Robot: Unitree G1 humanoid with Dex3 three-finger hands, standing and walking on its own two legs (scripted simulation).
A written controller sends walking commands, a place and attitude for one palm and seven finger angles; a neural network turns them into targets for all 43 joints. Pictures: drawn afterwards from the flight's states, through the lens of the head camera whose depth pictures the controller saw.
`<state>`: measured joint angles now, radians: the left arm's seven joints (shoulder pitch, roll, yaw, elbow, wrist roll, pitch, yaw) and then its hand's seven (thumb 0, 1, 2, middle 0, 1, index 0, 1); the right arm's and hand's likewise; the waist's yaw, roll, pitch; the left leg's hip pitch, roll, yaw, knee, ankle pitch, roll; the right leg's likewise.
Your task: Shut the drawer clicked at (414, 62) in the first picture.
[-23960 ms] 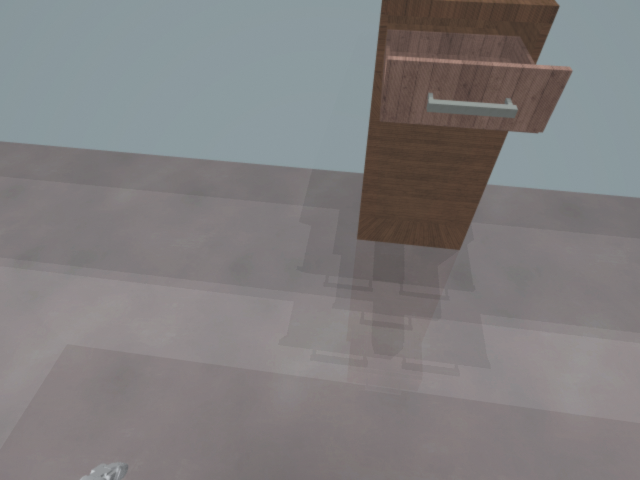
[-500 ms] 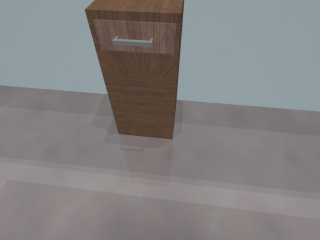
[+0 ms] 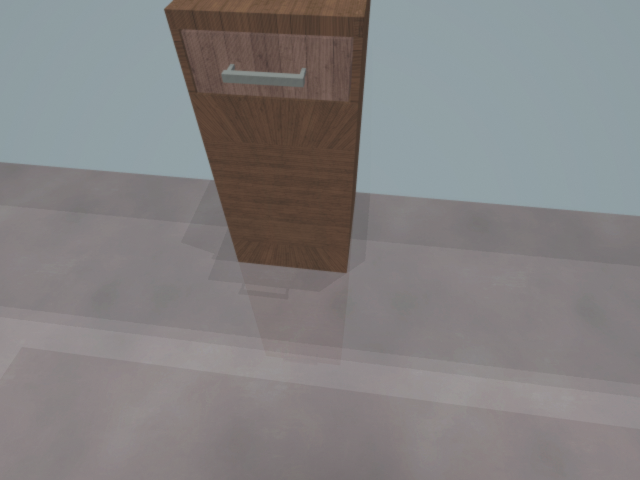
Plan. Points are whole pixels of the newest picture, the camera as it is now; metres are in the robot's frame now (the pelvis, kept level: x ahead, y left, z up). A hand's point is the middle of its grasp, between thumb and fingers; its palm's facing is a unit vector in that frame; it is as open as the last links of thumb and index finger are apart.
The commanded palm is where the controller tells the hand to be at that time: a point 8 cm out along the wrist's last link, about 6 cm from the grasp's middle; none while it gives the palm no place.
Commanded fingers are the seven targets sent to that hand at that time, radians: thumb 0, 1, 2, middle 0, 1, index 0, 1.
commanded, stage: look to check the result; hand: left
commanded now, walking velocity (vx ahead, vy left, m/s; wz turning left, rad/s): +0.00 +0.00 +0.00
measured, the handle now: (265, 74) +0.93 +0.18 +0.03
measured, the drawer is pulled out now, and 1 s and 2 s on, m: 0.00 0.00 0.00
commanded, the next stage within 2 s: stand and wait in 0.06 s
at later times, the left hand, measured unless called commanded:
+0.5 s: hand out of the picture +0.04 +0.20 -0.17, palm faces +0.00 -0.97 -0.25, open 7.4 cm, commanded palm none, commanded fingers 0.00 0.90 0.90 -0.20 -0.30 -0.20 -0.30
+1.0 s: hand out of the picture +0.04 +0.21 -0.17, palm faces +0.00 -0.97 -0.25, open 7.4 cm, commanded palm none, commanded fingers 0.00 0.90 0.90 -0.20 -0.30 -0.20 -0.30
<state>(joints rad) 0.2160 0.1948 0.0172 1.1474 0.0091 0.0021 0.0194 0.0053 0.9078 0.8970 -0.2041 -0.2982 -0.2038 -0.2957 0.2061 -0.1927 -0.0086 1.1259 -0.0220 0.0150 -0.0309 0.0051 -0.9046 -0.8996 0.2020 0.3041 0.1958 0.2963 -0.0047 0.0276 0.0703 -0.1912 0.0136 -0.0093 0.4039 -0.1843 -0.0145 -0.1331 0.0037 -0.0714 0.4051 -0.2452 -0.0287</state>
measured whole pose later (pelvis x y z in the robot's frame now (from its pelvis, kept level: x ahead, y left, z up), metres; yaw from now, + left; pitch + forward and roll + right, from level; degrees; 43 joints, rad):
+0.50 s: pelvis +0.01 +0.00 +0.00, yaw -1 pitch -2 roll +0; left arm 0.20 0.21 0.02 1.14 0.01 0.00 0.02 0.01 0.91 0.90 -0.20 -0.30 -0.20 -0.30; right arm 0.20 -0.20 -0.01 1.13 -0.02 0.01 -0.03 0.01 -0.90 -0.90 0.20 0.30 0.20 0.30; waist -0.01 0.02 0.06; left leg -0.16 0.02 0.00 0.38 -0.19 -0.01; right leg -0.10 0.01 -0.06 0.37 -0.24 -0.03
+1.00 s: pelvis +0.01 +0.01 +0.00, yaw -1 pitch -2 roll +0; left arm 0.20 0.22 0.02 1.15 0.01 0.00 0.02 0.01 0.91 0.90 -0.20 -0.30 -0.20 -0.30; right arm 0.20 -0.21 -0.01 1.14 -0.02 0.01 -0.03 0.01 -0.90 -0.90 0.20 0.30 0.20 0.30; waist -0.01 0.02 0.06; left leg -0.15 0.01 0.01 0.36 -0.18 -0.01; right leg -0.09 0.00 -0.06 0.36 -0.23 -0.02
